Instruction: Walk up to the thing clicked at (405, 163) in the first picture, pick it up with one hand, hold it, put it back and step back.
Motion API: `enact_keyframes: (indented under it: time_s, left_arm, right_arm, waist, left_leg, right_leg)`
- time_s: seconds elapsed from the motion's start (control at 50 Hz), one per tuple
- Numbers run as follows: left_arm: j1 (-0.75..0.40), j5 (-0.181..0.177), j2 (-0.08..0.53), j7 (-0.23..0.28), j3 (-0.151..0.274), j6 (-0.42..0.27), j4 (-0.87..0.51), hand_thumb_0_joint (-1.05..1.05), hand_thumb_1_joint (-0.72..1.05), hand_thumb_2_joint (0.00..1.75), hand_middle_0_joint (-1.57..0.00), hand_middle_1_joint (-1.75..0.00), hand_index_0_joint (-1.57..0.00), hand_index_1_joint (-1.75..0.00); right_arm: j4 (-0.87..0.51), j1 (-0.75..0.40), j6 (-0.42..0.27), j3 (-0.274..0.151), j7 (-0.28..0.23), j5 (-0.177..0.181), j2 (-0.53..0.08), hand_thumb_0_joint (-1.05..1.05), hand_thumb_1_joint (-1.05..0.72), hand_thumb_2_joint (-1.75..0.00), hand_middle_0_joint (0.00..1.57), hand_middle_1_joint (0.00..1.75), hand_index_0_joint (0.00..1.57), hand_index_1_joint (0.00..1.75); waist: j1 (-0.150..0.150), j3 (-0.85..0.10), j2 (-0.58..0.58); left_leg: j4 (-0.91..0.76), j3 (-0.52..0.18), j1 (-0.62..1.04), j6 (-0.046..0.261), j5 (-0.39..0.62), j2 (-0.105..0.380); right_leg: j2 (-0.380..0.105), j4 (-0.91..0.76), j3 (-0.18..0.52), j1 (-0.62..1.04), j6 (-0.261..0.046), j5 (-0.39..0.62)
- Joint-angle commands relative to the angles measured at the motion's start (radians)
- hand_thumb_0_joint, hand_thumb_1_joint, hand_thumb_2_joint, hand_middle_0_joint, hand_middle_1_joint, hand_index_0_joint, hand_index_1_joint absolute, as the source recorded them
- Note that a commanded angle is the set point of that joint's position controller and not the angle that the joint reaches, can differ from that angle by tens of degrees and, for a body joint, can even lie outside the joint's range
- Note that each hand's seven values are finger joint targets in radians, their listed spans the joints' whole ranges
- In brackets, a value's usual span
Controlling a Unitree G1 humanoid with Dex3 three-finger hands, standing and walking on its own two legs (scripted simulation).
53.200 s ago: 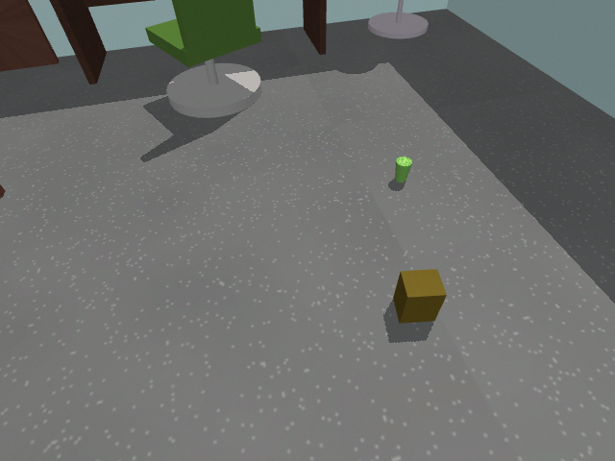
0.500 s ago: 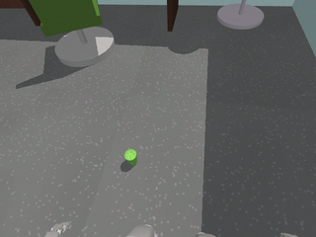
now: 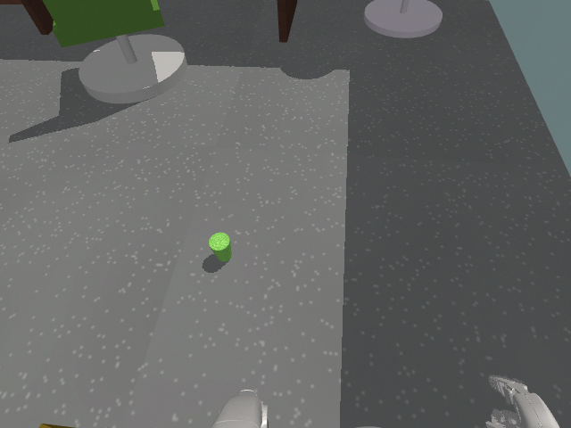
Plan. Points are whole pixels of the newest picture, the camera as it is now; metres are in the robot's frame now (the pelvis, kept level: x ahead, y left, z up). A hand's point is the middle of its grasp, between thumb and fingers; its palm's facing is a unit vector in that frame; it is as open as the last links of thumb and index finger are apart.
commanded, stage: step back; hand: left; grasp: from above
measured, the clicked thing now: (222, 248) +0.76 +0.30 -0.69
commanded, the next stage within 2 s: stand in 1.88 s
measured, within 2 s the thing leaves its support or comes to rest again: neither
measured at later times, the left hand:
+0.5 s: hand out of the picture -0.06 +0.28 -0.13, palm faces +0.07 -0.92 -0.39, open 7.3 cm
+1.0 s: hand out of the picture -0.27 +0.26 -0.12, palm faces +0.10 -0.89 -0.45, open 7.3 cm
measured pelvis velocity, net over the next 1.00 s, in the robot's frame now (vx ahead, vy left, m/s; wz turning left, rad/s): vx -0.32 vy -0.03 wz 0.12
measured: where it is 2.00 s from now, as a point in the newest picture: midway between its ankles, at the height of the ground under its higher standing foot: outside the picture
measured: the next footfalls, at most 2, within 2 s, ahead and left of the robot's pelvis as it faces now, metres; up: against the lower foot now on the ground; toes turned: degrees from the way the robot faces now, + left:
left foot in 0.32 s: -0.08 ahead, +0.12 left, +0.00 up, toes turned +3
right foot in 0.66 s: -0.24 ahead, -0.14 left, +0.00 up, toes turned +6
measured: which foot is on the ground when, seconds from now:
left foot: up 0.00-0.30, down 0.32-0.70, up 0.72-0.98, down 1.00-1.00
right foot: down 0.00-0.34, up 0.36-0.64, down 0.66-1.00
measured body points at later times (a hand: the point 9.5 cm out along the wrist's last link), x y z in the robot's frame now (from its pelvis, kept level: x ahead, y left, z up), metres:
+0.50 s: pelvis -0.17 +0.00 +0.01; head -0.11 +0.01 +0.46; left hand -0.07 +0.32 -0.10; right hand -0.05 -0.30 -0.10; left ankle -0.12 +0.11 -0.71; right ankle -0.17 -0.14 -0.63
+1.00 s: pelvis -0.32 -0.03 +0.01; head -0.29 -0.05 +0.46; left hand -0.28 +0.30 -0.09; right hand -0.23 -0.35 -0.13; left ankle -0.35 +0.10 -0.71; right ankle -0.27 -0.14 -0.71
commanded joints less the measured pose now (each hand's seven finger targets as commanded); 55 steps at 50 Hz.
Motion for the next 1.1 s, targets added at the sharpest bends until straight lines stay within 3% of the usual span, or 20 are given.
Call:
enact_keyframes:
  time_s: [0.0,0.06,0.2,0.28,0.3,0.32,0.34,0.4,0.52,0.62,0.66,0.68,0.7,0.76,0.88,0.96,0.98,1.0,1.02,1.08]
  left_arm:
    - [-0.018,0.005,0.363,0.019,0.095,-0.038,-0.124,0.0,0.9,0.9,-0.2,-0.3,-0.2,-0.3]
    - [-0.13,0.007,0.26,0.029,0.075,-0.037,-0.141,0.0,0.9,0.9,-0.2,-0.3,-0.2,-0.3]
    - [0.008,0.004,0.255,0.046,0.065,-0.022,-0.133,0.0,0.9,0.9,-0.2,-0.3,-0.2,-0.3]
    - [-0.078,-0.015,0.245,0.037,0.046,-0.001,-0.162,0.0,0.9,0.9,-0.2,-0.3,-0.2,-0.3]
    - [-0.047,-0.019,0.207,0.033,0.032,0.003,-0.166,0.0,0.9,0.9,-0.2,-0.3,-0.2,-0.3]
    - [-0.098,-0.028,0.201,0.041,0.034,0.0,-0.18,0.0,0.9,0.9,-0.2,-0.3,-0.2,-0.3]
    - [-0.147,-0.011,0.232,0.052,0.057,0.002,-0.167,0.0,0.9,0.9,-0.2,-0.3,-0.2,-0.3]
    - [-0.036,-0.035,0.213,0.042,0.055,0.01,-0.094,0.0,0.9,0.9,-0.2,-0.3,-0.2,-0.3]
    - [-0.027,-0.015,0.193,0.023,0.041,-0.012,-0.084,0.0,0.9,0.9,-0.2,-0.3,-0.2,-0.3]
    - [0.13,-0.01,0.184,0.02,0.038,-0.026,0.002,0.0,0.9,0.9,-0.2,-0.3,-0.2,-0.3]
    - [0.125,0.017,0.308,0.02,0.074,-0.034,-0.007,0.0,0.9,0.9,-0.2,-0.3,-0.2,-0.3]
    - [0.05,0.02,0.422,0.023,0.098,-0.029,-0.047,0.0,0.9,0.9,-0.2,-0.3,-0.2,-0.3]
    - [-0.008,0.013,0.399,0.029,0.092,-0.035,-0.075,0.0,0.9,0.9,-0.2,-0.3,-0.2,-0.3]
    - [-0.134,0.014,0.265,0.038,0.059,-0.048,-0.092,0.0,0.9,0.9,-0.2,-0.3,-0.2,-0.3]
    - [0.017,0.024,0.289,0.025,0.076,-0.056,-0.05,0.0,0.9,0.9,-0.2,-0.3,-0.2,-0.3]
    - [-0.023,0.013,0.256,0.007,0.048,-0.038,-0.045,0.0,0.9,0.9,-0.2,-0.3,-0.2,-0.3]
    - [0.014,0.01,0.2,0.004,0.029,-0.036,-0.043,0.0,0.9,0.9,-0.2,-0.3,-0.2,-0.3]
    - [-0.041,-0.014,0.158,0.001,0.015,-0.039,-0.052,0.0,0.9,0.9,-0.2,-0.3,-0.2,-0.3]
    - [-0.113,-0.001,0.254,0.005,0.048,-0.042,-0.039,0.0,0.9,0.9,-0.2,-0.3,-0.2,-0.3]
    - [-0.036,-0.016,0.21,-0.017,0.036,-0.053,0.008,0.0,0.9,0.9,-0.2,-0.3,-0.2,-0.3]
  right_arm:
    - [-0.077,-0.012,-0.002,-0.069,-0.035,0.013,-0.207,0.0,-0.9,-0.9,0.2,0.3,0.2,0.3]
    - [-0.021,0.109,-0.014,-0.053,-0.035,0.023,-0.178,0.0,-0.9,-0.9,0.2,0.3,0.2,0.3]
    - [-0.037,0.071,-0.02,-0.045,-0.027,-0.001,-0.158,0.0,-0.9,-0.9,0.2,0.3,0.2,0.3]
    - [0.022,0.214,-0.028,-0.064,-0.02,-0.008,-0.174,0.0,-0.9,-0.9,0.2,0.3,0.2,0.3]
    - [0.01,0.195,-0.029,-0.083,-0.019,-0.027,-0.235,0.0,-0.9,-0.9,0.2,0.3,0.2,0.3]
    - [-0.019,0.121,-0.023,-0.096,-0.007,-0.023,-0.353,0.0,-0.9,-0.9,0.2,0.3,0.2,0.3]
    - [-0.026,0.114,-0.029,-0.104,-0.006,-0.025,-0.367,0.0,-0.9,-0.9,0.2,0.3,0.2,0.3]
    - [-0.035,-0.008,-0.033,-0.058,-0.023,-0.03,-0.24,0.0,-0.9,-0.9,0.2,0.3,0.2,0.3]
    - [-0.034,0.073,-0.021,-0.064,-0.017,-0.024,-0.215,0.0,-0.9,-0.9,0.2,0.3,0.2,0.3]
    - [-0.047,0.006,0.013,-0.064,-0.01,-0.004,-0.253,0.0,-0.9,-0.9,0.2,0.3,0.2,0.3]
    - [-0.073,0.011,0.007,-0.036,-0.007,0.008,-0.149,0.0,-0.9,-0.9,0.2,0.3,0.2,0.3]
    - [-0.085,-0.046,0.011,-0.046,-0.027,0.003,-0.15,0.0,-0.9,-0.9,0.2,0.3,0.2,0.3]
    - [-0.074,-0.039,0.019,-0.063,-0.031,0.001,-0.194,0.0,-0.9,-0.9,0.2,0.3,0.2,0.3]
    - [-0.006,0.086,0.005,-0.054,-0.024,0.012,-0.183,0.0,-0.9,-0.9,0.2,0.3,0.2,0.3]
    - [0.0,0.023,-0.023,-0.053,-0.002,-0.021,-0.177,0.0,-0.9,-0.9,0.2,0.3,0.2,0.3]
    - [0.107,0.178,-0.053,-0.067,0.005,-0.015,-0.163,0.0,-0.9,-0.9,0.2,0.3,0.2,0.3]
    - [0.119,0.209,-0.062,-0.081,0.0,-0.03,-0.202,0.0,-0.9,-0.9,0.2,0.3,0.2,0.3]
    - [0.096,0.162,-0.069,-0.083,-0.003,-0.035,-0.285,0.0,-0.9,-0.9,0.2,0.3,0.2,0.3]
    - [0.081,0.108,-0.072,-0.089,0.001,-0.023,-0.325,0.0,-0.9,-0.9,0.2,0.3,0.2,0.3]
    - [0.075,0.033,-0.094,-0.055,-0.003,-0.033,-0.225,0.0,-0.9,-0.9,0.2,0.3,0.2,0.3]
  waist:
    - [0.039,-0.133,-0.259]
    - [-0.033,-0.165,-0.189]
    - [0.067,-0.219,-0.237]
    - [-0.015,-0.275,-0.187]
    - [-0.006,-0.267,-0.031]
    - [-0.021,-0.238,0.205]
    - [-0.063,-0.212,0.17]
    - [0.04,-0.173,0.023]
    - [-0.026,-0.219,0.108]
    - [0.039,-0.302,0.149]
    - [0.036,-0.228,-0.18]
    - [0.101,-0.176,-0.355]
    - [0.066,-0.116,-0.265]
    - [-0.034,-0.159,-0.149]
    - [0.086,-0.161,-0.231]
    - [0.003,-0.173,-0.157]
    - [-0.007,-0.201,-0.015]
    - [-0.025,-0.15,0.165]
    - [-0.043,-0.053,0.083]
    - [0.017,-0.092,0.063]
  left_leg:
    - [0.494,-0.18,-0.036,0.003,-0.331,-0.14]
    - [0.519,-0.128,-0.035,0.005,-0.213,-0.193]
    - [0.126,-0.016,-0.002,-0.006,-0.275,-0.124]
    - [-0.302,0.025,0.251,0.041,0.038,-0.085]
    - [-0.335,-0.22,0.335,0.105,0.116,0.076]
    - [-0.384,-0.463,0.231,0.258,0.234,0.287]
    - [-0.416,-0.562,0.101,0.352,0.242,0.358]
    - [-0.339,-0.233,0.105,0.242,0.307,0.192]
    - [-0.275,-0.188,0.349,0.275,0.33,0.179]
    - [-0.199,-0.147,0.246,0.184,0.241,0.152]
    - [0.036,-0.058,-0.098,0.051,-0.122,-0.069]
    - [0.273,-0.086,-0.096,0.006,-0.357,-0.16]
    - [0.445,-0.197,-0.05,-0.007,-0.342,-0.126]
    - [0.508,-0.143,-0.03,-0.006,-0.184,-0.176]
    - [0.075,-0.027,-0.039,-0.01,-0.275,-0.085]
    - [-0.368,0.059,0.364,0.035,-0.107,-0.108]
    - [-0.399,-0.136,0.488,0.066,-0.212,-0.009]
    - [-0.531,-0.531,0.345,0.176,-0.605,0.234]
    - [-0.571,-0.579,0.098,0.264,-0.69,0.304]
    - [-0.469,-0.28,0.171,0.173,-0.372,0.156]
  right_leg:
    - [-0.476,-0.392,0.551,-0.204,-0.309,0.232]
    - [-0.274,-0.231,0.197,-0.081,-0.189,0.471]
    - [-0.315,-0.159,0.209,0.16,-0.211,0.631]
    - [-0.27,-0.039,0.165,0.029,-0.125,0.474]
    - [-0.172,0.082,0.11,-0.156,-0.06,0.262]
    - [0.015,0.262,-0.029,-0.241,-0.011,-0.182]
    - [0.015,0.47,0.114,-0.196,-0.005,-0.279]
    - [0.052,0.637,0.17,-0.217,-0.022,-0.114]
    - [-0.001,0.277,0.055,-0.208,0.041,-0.133]
    - [-0.016,-0.255,-0.06,0.072,-0.013,0.099]
    - [-0.255,-0.312,0.323,0.144,-0.097,0.135]
    - [-0.485,-0.409,0.558,-0.107,-0.28,0.139]
    - [-0.515,-0.429,0.559,-0.242,-0.31,0.124]
    - [-0.294,-0.259,0.186,-0.111,-0.188,0.337]
    - [-0.306,-0.315,0.261,0.096,-0.187,-0.211]
    - [-0.234,-0.205,0.126,-0.123,-0.121,-0.196]
    - [-0.181,-0.055,0.071,-0.271,-0.077,-0.178]
    - [-0.052,0.094,-0.051,-0.393,-0.008,-0.167]
    - [-0.101,0.194,0.043,-0.287,-0.005,-0.163]
    - [-0.096,0.14,0.023,-0.193,-0.017,-0.016]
